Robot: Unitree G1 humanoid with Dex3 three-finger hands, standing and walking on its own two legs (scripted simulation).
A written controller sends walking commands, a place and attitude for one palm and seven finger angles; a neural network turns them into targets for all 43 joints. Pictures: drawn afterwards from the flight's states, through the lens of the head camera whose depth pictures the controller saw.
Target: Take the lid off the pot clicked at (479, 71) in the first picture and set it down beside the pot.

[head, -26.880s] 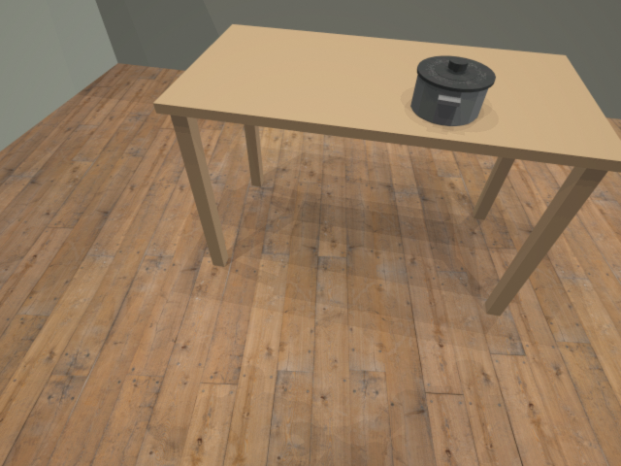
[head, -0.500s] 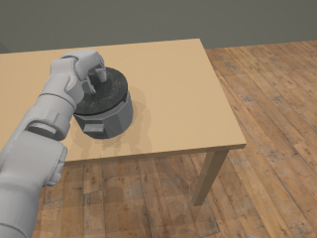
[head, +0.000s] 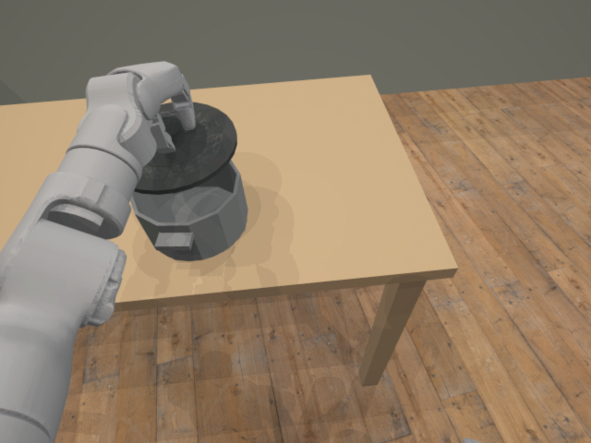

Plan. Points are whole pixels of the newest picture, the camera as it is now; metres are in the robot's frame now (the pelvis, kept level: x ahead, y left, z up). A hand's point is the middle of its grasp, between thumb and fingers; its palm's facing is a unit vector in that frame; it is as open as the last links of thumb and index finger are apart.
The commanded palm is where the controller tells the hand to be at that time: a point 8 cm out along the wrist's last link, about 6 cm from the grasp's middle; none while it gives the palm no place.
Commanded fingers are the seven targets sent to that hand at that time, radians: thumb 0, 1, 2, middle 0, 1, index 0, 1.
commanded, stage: lift the lid straight up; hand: left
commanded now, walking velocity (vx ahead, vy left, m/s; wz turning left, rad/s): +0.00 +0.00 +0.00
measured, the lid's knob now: (167, 131) +0.50 +0.17 +0.17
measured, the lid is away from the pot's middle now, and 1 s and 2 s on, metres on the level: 0.00 0.00 0.13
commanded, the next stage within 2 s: move the lid sideways beside the pot in 0.82 s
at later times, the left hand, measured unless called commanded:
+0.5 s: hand (142, 105) +0.46 +0.17 +0.24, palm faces -0.28 -0.08 -0.96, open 7.3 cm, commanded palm +0.47 +0.17 +0.32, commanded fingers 0.00 0.73 0.87 -0.84 -1.07 -0.86 -1.08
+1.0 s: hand (145, 92) +0.47 +0.17 +0.25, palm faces -0.25 -0.07 -0.96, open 7.3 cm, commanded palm +0.47 +0.18 +0.33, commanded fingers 0.00 0.73 0.87 -0.84 -1.07 -0.86 -1.08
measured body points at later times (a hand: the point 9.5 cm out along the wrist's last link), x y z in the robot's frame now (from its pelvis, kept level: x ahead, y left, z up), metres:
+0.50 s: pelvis -0.01 +0.00 +0.00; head +0.01 -0.03 +0.45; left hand +0.47 +0.17 +0.29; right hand +0.10 -0.26 -0.13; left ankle +0.07 +0.06 -0.73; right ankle -0.06 -0.10 -0.73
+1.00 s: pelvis -0.01 +0.00 +0.00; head +0.02 -0.02 +0.45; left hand +0.48 +0.17 +0.31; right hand +0.07 -0.26 -0.13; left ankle +0.07 +0.06 -0.73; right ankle -0.06 -0.10 -0.73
